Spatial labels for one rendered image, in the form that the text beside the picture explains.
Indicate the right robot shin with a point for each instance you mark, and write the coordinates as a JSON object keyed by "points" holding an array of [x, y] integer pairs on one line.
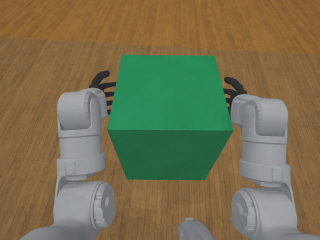
{"points": [[188, 218]]}

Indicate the right robot forearm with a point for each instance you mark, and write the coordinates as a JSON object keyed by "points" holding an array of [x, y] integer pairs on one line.
{"points": [[264, 123]]}

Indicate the right robot hand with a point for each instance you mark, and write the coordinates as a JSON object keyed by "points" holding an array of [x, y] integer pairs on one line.
{"points": [[239, 91]]}

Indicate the left robot forearm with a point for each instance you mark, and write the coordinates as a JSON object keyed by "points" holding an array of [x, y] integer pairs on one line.
{"points": [[79, 116]]}

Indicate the robot left upper arm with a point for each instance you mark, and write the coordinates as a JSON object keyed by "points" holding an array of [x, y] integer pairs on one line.
{"points": [[81, 210]]}

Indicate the carton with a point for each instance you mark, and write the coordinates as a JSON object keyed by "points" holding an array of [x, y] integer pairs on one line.
{"points": [[169, 118]]}

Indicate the left robot hand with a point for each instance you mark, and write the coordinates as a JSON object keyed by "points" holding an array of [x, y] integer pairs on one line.
{"points": [[95, 84]]}

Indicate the robot right upper arm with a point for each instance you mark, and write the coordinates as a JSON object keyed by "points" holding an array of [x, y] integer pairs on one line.
{"points": [[265, 214]]}

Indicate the right robot thigh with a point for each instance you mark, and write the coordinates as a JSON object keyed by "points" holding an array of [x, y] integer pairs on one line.
{"points": [[194, 230]]}

